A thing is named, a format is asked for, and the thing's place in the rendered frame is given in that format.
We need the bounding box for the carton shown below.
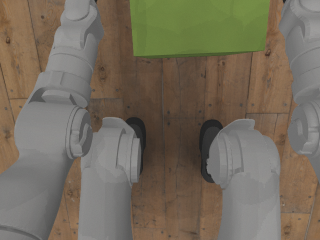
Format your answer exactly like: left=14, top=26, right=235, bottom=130
left=129, top=0, right=270, bottom=59

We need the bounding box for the robot right upper arm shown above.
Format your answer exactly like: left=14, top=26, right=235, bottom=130
left=287, top=99, right=320, bottom=185

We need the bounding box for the left robot foot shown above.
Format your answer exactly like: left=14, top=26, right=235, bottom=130
left=125, top=117, right=146, bottom=175

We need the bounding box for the robot left forearm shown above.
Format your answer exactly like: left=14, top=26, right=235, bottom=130
left=14, top=0, right=105, bottom=149

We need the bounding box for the robot right forearm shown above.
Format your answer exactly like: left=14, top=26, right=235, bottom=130
left=278, top=0, right=320, bottom=105

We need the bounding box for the robot left upper arm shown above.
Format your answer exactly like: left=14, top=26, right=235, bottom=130
left=0, top=101, right=93, bottom=240

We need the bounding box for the right robot foot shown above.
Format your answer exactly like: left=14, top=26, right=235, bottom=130
left=199, top=119, right=223, bottom=183

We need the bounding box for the robot foot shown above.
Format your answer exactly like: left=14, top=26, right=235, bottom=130
left=125, top=117, right=146, bottom=175
left=199, top=119, right=223, bottom=183

